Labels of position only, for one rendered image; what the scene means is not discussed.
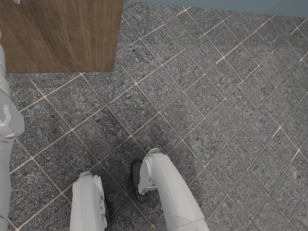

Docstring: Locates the cabinet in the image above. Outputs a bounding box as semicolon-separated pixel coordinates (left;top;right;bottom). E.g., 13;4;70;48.
0;0;124;74

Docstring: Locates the robot left upper arm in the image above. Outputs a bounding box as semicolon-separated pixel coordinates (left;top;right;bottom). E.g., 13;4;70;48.
0;92;25;231

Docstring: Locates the left robot forearm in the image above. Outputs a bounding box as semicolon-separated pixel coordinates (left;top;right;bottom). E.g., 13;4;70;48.
0;31;10;98

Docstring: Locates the robot right shin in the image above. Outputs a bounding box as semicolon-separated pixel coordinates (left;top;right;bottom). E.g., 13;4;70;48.
138;148;169;194

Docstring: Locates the robot right foot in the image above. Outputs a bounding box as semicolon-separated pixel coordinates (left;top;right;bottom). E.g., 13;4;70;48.
130;159;149;204

